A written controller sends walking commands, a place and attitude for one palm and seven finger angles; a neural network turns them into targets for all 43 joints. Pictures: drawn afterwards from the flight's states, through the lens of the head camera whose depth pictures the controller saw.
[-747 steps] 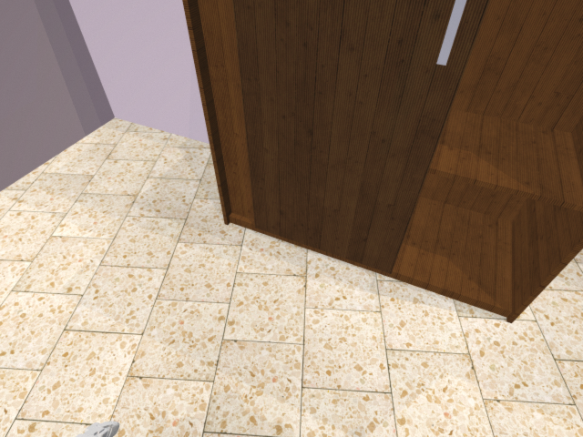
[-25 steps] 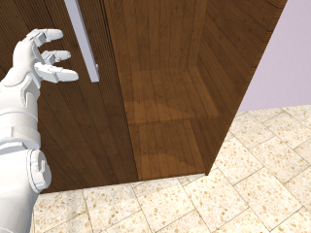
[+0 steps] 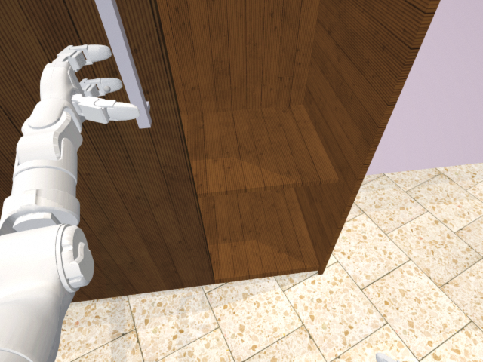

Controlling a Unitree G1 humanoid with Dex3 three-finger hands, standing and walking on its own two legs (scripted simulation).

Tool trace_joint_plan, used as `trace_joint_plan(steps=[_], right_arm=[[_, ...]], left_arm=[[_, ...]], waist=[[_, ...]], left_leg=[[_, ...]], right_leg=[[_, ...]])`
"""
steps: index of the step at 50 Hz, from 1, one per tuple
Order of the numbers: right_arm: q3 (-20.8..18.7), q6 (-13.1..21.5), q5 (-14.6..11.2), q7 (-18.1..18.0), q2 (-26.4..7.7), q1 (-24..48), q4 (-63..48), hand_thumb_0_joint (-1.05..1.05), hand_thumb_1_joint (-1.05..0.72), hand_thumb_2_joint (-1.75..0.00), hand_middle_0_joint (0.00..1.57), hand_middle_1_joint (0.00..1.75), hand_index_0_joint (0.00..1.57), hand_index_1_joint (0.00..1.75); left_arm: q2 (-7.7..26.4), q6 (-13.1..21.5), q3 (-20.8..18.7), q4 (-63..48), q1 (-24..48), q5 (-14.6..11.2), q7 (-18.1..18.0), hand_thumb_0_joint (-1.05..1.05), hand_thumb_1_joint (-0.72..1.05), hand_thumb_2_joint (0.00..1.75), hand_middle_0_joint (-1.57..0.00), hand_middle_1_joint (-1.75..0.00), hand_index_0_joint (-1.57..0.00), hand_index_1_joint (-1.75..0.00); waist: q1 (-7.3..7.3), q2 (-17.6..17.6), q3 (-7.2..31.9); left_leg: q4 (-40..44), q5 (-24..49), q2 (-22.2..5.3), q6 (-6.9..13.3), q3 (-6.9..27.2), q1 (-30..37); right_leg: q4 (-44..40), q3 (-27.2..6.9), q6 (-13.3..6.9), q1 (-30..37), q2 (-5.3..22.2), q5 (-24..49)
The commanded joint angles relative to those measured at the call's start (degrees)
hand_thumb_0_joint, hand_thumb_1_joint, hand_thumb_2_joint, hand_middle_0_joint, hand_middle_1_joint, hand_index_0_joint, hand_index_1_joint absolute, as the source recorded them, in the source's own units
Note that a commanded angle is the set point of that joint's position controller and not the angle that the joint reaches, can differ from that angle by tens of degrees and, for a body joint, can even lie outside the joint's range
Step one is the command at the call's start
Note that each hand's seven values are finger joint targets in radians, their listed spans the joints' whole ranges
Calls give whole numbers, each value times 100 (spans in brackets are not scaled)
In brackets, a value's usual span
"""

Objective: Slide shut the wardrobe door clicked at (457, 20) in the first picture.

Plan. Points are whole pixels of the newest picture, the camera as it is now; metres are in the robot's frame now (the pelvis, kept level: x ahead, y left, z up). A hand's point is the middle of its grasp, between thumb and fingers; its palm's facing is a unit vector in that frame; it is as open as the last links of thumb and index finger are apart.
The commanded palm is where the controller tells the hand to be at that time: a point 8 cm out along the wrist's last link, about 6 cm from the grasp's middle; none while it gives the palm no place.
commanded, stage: feel for the door with the fingertips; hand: left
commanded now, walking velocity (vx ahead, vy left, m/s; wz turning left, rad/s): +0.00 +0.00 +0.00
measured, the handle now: (127, 55) +0.52 +0.18 +0.27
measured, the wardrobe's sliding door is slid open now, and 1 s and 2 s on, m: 0.46 0.46 0.46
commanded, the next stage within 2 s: slide the fingers in behind the handle in 0.40 s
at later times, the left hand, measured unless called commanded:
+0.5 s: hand (99, 82) +0.47 +0.22 +0.25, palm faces +0.13 -0.99 +0.01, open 13.8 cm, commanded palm +0.46 +0.26 +0.24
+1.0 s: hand (111, 85) +0.47 +0.20 +0.24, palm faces +0.10 -0.99 +0.04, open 14.0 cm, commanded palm +0.45 +0.25 +0.24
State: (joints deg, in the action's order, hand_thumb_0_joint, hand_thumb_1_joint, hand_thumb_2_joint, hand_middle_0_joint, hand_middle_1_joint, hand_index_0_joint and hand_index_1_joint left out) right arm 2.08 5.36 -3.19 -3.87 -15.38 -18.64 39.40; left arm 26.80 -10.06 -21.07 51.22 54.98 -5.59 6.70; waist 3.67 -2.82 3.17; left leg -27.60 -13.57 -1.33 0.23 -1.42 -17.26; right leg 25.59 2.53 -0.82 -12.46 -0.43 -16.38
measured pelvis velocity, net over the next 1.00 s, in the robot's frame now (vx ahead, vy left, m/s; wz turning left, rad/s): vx -0.01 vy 0.01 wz -0.01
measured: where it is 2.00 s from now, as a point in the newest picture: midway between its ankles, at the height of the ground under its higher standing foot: outside the picture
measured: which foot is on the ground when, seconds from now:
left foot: down 0.00-1.00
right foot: down 0.00-1.00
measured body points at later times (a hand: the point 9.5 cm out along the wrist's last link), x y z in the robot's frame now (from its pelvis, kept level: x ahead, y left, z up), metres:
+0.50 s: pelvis -0.01 +0.00 +0.00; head +0.01 +0.00 +0.45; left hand +0.46 +0.27 +0.25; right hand +0.03 -0.27 -0.12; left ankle +0.01 +0.12 -0.74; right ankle -0.04 -0.11 -0.74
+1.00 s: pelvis -0.01 +0.01 +0.00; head +0.01 +0.00 +0.45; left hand +0.46 +0.25 +0.24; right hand +0.05 -0.25 -0.12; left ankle +0.00 +0.12 -0.74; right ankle -0.04 -0.11 -0.74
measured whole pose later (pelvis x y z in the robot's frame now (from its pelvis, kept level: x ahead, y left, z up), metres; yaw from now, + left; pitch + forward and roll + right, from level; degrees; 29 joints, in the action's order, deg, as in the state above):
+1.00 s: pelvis -0.01 +0.01 +0.00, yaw +0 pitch +4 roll -1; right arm 1.6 7.0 -2.8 -3.2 -15.9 -21.6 41.0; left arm 26.1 -7.1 -20.4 54.0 57.7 -7.0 7.8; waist 4.1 -2.5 3.4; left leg -28.0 -13.2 -1.0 1.0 -1.8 -19.1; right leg 25.0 2.1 -0.1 -14.0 -0.1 -15.3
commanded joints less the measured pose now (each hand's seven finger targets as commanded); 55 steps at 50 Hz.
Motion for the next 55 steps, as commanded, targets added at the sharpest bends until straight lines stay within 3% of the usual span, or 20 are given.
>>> trace_joint_plan(steps=[1,3,8,15,23,26,27,31,32,35,37,39,41,45,47,50,51,52,54,55], right_arm=[[-309,256,-29,-94,-816,-120,-559,0,-90,-90,20,30,20,30],[-322,264,-36,-116,-849,-194,-509,0,-90,-90,20,30,20,30],[-324,288,-26,-129,-912,-368,-407,0,-90,-90,20,30,20,30],[-377,344,-6,-77,-926,-496,-393,0,-90,-90,20,30,20,30],[-368,384,40,-72,-978,-677,-257,0,-90,-90,20,30,20,30],[-363,421,33,-53,-957,-656,-288,0,-90,-90,20,30,20,30],[-363,426,36,-51,-960,-664,-301,0,-90,-90,20,30,20,30],[-362,436,27,-39,-949,-609,-358,0,-90,-90,20,30,20,30],[-357,441,15,-33,-941,-581,-373,0,-90,-90,20,30,20,30],[-349,437,8,-45,-972,-555,-391,0,-90,-90,20,30,20,30],[-337,434,2,-58,-962,-555,-378,0,-90,-90,20,30,20,30],[-341,430,21,-37,-962,-546,-431,0,-90,-90,20,30,20,30],[-352,445,9,-17,-902,-483,-474,0,-90,-90,20,30,20,30],[-368,442,2,-4,-924,-394,-463,0,-90,-90,20,30,20,30],[-361,413,-14,-32,-934,-379,-419,0,-90,-90,20,30,20,30],[-334,403,3,-1,-885,-301,-512,0,-90,-90,20,30,20,30],[-339,395,7,9,-864,-286,-538,0,-90,-90,20,30,20,30],[-341,402,14,29,-842,-259,-581,0,-90,-90,20,30,20,30],[-347,381,18,49,-815,-192,-620,0,-90,-90,20,30,20,30],[-348,367,8,37,-816,-189,-583,0,-90,-90,20,30,20,30]], left_arm=[[1565,601,-44,-1280,3291,-57,61,0,-50,30,-30,-120,-30,-120],[1479,634,63,-1125,3403,-132,193,0,-50,30,-30,-120,-30,-120],[1867,608,-184,-575,3358,-77,298,0,-50,30,-30,-120,-30,-120],[1580,797,32,-760,3603,-104,318,0,-50,30,-30,-120,-30,-120],[1886,904,-145,-374,3866,-12,256,0,-50,30,-30,-120,-30,-120],[1833,964,-129,-405,3885,1,267,0,-50,30,-30,-120,-30,-120],[1901,967,-211,-367,3758,-9,262,0,-50,30,-30,-120,-30,-120],[1721,1003,-80,-566,3706,-37,289,0,-50,30,-30,-120,-30,-120],[1653,985,-38,-581,3675,-49,287,0,-50,30,-30,-120,-30,-120],[1706,910,-138,-528,3493,-105,257,0,-50,30,-30,-120,-30,-120],[1656,839,-74,-414,3602,-86,253,0,-50,30,-30,-120,-30,-120],[1766,868,-132,-726,3606,-26,200,0,-50,30,-30,-120,-30,-120],[1407,855,122,-996,3553,-2,160,0,-50,30,-30,-120,-30,-120],[1152,726,83,-1074,3229,-233,124,0,-50,30,-30,-120,-30,-120],[1378,622,-95,-926,3305,-244,82,0,-50,30,-30,-120,-30,-120],[1471,594,-114,-1277,3350,-90,-36,0,-50,30,-30,-120,-30,-120],[1463,617,-101,-1406,3335,-43,-89,0,-50,30,-30,-120,-30,-120],[1438,673,-65,-1723,3369,-2,-138,0,-50,30,-30,-120,-30,-120],[1239,673,-3,-1872,3142,-39,-181,0,-50,30,-30,-120,-30,-120],[1174,630,16,-1734,3128,-93,-172,0,-50,30,-30,-120,-30,-120]], waist=[[99,173,1767],[161,145,1691],[118,-8,1607],[233,-35,1770],[273,-51,1611],[264,-172,1700],[227,-27,1724],[238,-96,1748],[217,-269,1718],[194,103,1649],[217,77,1454],[159,-109,1719],[176,-351,1855],[114,51,1789],[120,226,1616],[34,-87,1762],[30,-19,1796],[-7,-275,1972],[-25,-240,2116],[22,14,1952]], left_leg=[[14,1710,114,282,142,1293],[15,1600,127,284,129,1275],[23,1475,148,278,125,1091],[19,1567,108,270,177,1334],[26,1406,91,261,201,1172],[36,1341,88,246,205,1250],[35,1360,82,251,213,1205],[52,1425,56,231,232,1318],[69,1339,55,217,229,1337],[108,1270,40,236,246,1222],[132,1132,48,238,240,1083],[116,1360,51,224,262,1244],[82,1507,33,194,263,1500],[99,1552,5,200,282,1478],[120,1392,25,226,240,1252],[99,1571,57,225,215,1313],[88,1662,47,227,221,1350],[72,1835,50,207,223,1498],[30,2064,32,204,236,1657],[30,1967,32,219,210,1543]], right_leg=[[-261,-111,-8,57,-66,2295],[-316,-114,-12,23,-64,2211],[-352,-118,-16,-55,-48,2059],[-352,-92,-1,-251,-110,1996],[-371,-74,-8,-372,-102,1738],[-370,-94,-3,-443,-113,1665],[-355,-91,-3,-378,-121,1693],[-352,-68,-9,-420,-133,1686],[-364,-76,-16,-484,-135,1572],[-371,-44,-8,-418,-146,1530],[-381,-46,-4,-486,-137,1424],[-323,-34,-27,-389,-129,1576],[-318,-32,-31,-480,-128,1600],[-335,-8,-30,-409,-163,1669],[-356,-28,-16,-342,-149,1640],[-295,-36,-34,-264,-128,1785],[-282,-30,-35,-239,-130,1844],[-247,-38,-52,-203,-128,1948],[-227,-29,-60,-139,-143,2122],[-258,-23,-40,-131,-156,2119]])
